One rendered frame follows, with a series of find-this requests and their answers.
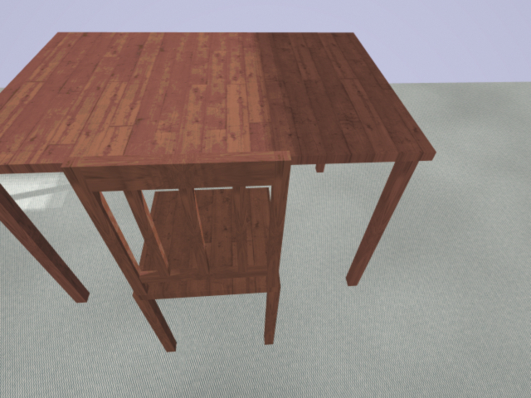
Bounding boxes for table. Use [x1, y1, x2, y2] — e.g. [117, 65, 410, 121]
[0, 32, 436, 303]

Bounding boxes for chair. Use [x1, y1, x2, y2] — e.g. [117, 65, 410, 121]
[61, 151, 291, 352]

